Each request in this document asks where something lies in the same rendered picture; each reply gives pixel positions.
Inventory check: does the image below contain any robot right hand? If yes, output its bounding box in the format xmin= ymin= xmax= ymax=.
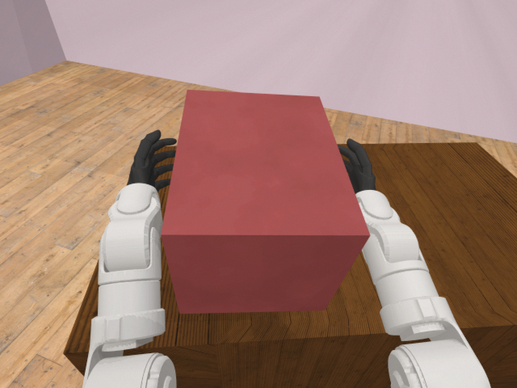
xmin=338 ymin=138 xmax=376 ymax=194

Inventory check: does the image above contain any carton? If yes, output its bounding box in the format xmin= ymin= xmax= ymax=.
xmin=161 ymin=90 xmax=370 ymax=314

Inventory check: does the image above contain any robot left hand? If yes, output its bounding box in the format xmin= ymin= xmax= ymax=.
xmin=128 ymin=130 xmax=177 ymax=191

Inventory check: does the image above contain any right robot forearm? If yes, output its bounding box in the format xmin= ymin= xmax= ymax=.
xmin=355 ymin=190 xmax=491 ymax=388

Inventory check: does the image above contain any right robot upper arm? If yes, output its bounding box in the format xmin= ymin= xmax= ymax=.
xmin=388 ymin=339 xmax=489 ymax=388

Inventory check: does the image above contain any pedestal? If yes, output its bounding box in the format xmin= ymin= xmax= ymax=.
xmin=63 ymin=142 xmax=517 ymax=388

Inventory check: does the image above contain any left robot forearm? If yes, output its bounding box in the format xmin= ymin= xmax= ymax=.
xmin=82 ymin=183 xmax=166 ymax=388

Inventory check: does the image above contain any left robot upper arm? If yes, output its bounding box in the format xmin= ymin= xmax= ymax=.
xmin=85 ymin=352 xmax=176 ymax=388

